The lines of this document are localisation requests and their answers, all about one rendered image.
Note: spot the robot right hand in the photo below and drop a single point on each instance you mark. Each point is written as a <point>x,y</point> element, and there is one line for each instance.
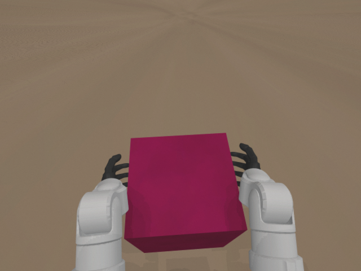
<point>250,159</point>

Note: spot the robot left forearm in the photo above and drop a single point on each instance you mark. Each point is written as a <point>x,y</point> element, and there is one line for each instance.
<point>99,227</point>

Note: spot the carton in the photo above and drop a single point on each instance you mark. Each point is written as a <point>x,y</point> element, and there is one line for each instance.
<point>182,193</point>

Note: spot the robot right forearm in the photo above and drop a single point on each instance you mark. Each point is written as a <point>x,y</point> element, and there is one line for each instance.
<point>271,219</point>

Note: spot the robot left hand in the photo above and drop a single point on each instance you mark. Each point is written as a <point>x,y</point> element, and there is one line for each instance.
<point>111,169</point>

